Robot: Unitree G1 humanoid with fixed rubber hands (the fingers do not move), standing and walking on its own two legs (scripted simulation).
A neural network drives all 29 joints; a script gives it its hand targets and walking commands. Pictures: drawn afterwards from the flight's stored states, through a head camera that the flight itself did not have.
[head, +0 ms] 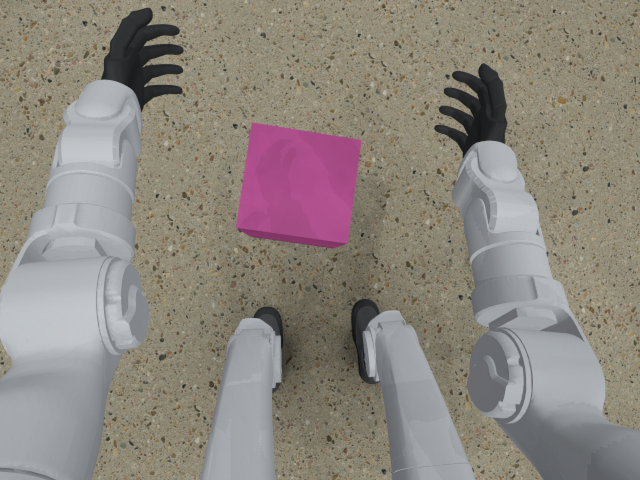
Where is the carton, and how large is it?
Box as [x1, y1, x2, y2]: [236, 122, 361, 247]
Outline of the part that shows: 252,122 236,227 250,236 327,247 335,247 347,243 361,140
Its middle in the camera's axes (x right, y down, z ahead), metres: -0.04 -0.11 +0.86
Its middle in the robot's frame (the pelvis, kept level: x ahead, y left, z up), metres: +0.49 +0.01 -0.52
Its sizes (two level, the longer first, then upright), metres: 0.210 0.200 0.250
